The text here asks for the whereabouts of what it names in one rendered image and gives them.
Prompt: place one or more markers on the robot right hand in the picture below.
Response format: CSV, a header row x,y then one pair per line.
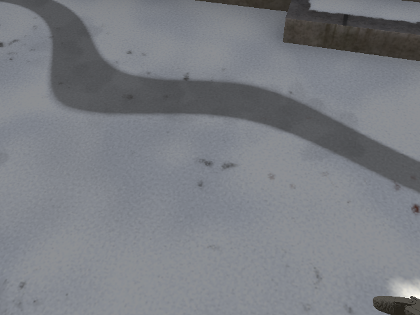
x,y
397,305

